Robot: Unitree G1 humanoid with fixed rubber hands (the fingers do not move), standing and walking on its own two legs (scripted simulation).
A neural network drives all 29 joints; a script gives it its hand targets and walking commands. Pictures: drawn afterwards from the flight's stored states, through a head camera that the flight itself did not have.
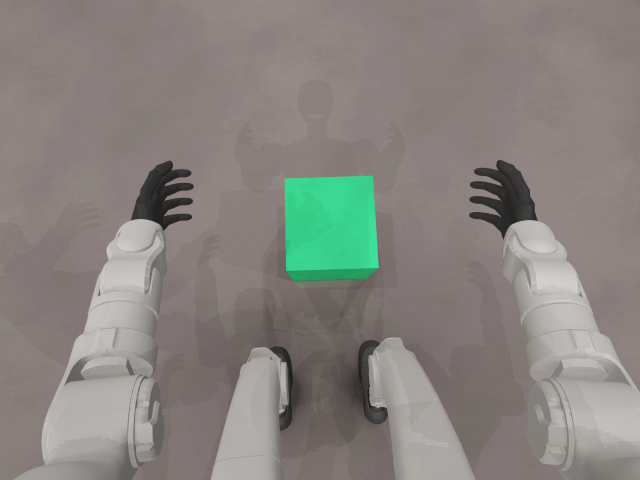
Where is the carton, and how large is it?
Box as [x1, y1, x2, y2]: [285, 176, 378, 280]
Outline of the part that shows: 372,176 285,179 286,271 293,280 365,278 378,267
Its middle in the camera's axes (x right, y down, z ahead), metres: +0.03 -0.01 +0.97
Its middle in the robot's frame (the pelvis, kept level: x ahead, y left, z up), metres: +0.48 -0.03 -0.56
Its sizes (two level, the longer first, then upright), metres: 0.210 0.200 0.250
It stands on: the floor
